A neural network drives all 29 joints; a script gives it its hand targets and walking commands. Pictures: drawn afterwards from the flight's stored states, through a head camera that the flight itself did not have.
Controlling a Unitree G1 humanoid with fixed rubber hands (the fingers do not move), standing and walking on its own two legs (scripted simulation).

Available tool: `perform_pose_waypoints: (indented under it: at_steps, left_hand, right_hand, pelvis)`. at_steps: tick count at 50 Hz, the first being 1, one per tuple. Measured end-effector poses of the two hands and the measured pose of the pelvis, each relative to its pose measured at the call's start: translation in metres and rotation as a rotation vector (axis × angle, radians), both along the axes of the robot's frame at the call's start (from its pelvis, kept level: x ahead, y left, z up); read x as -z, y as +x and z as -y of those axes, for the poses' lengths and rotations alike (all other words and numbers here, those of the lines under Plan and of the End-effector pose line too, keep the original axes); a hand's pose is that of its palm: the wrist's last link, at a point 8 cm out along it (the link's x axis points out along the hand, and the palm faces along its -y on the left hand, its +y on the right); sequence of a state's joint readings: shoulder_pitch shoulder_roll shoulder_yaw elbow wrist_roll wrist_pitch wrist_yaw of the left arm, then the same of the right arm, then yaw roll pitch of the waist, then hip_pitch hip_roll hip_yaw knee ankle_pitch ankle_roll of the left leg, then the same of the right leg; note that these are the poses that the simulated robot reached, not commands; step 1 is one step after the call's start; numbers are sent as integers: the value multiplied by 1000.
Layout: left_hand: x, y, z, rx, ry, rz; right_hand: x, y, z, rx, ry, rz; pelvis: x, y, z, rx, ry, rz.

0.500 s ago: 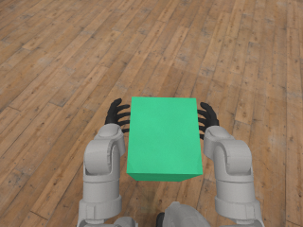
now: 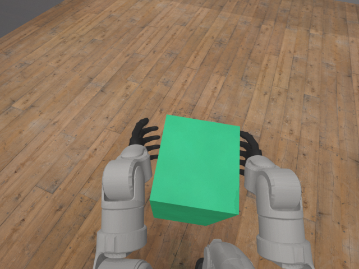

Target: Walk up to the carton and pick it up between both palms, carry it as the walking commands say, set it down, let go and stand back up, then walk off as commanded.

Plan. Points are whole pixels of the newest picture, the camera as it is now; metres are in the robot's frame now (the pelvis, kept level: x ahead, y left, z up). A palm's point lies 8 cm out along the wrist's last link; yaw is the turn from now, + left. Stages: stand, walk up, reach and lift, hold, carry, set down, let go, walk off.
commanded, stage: carry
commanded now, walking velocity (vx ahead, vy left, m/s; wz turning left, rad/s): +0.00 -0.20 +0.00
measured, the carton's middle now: (189, 179) +0.30 -0.01 +0.00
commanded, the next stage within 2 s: none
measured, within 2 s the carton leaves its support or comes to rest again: neither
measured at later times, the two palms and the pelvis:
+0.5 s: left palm (174, 64) +0.59 +0.01 +0.10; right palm (258, 74) +0.56 -0.22 +0.08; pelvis +0.27 -0.10 +0.01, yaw -1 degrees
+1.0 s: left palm (204, 20) +0.86 -0.11 +0.08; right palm (268, 30) +0.83 -0.34 +0.06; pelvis +0.54 -0.21 +0.00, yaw +0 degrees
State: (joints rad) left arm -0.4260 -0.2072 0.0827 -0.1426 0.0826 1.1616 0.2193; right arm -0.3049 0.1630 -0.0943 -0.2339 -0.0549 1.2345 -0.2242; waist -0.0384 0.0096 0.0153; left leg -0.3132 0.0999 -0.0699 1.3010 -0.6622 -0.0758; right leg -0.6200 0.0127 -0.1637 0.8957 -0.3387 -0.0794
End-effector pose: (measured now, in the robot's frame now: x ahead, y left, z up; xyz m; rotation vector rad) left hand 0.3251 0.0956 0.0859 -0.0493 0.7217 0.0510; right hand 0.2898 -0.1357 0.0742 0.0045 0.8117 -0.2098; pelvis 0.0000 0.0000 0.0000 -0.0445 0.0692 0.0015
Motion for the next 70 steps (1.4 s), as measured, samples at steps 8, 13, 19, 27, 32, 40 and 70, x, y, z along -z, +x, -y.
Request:
perform_pose_waypoints:
  at_steps: [8,13,19,27,32,40,70]
  left_hand:
    - [14,69,-3,-102,-28,-34]
    - [11,108,-9,-170,-34,-21]
    - [-9,182,26,-121,3,-5]
    - [-14,287,100,-30,0,22]
    - [-7,332,111,-60,1,5]
    - [7,407,117,-126,-4,2]
    - [16,755,272,-78,31,-27]
  right_hand:
    - [1,97,0,-100,-28,-33]
    - [-1,151,-6,-185,-44,-46]
    - [-7,210,29,-131,8,-27]
    - [-11,293,101,-44,-5,7]
    - [-12,351,113,-77,-17,-8]
    - [1,440,120,-156,-29,-30]
    - [22,774,274,-87,31,-44]
  pelvis:
    - [-6,79,32,-55,-3,-41]
    - [-11,133,45,11,16,-30]
    - [-15,199,62,44,6,-28]
    - [-8,293,110,-23,23,-7]
    - [-7,344,134,-62,36,-30]
    - [3,435,158,41,57,4]
    - [8,770,291,57,77,-3]
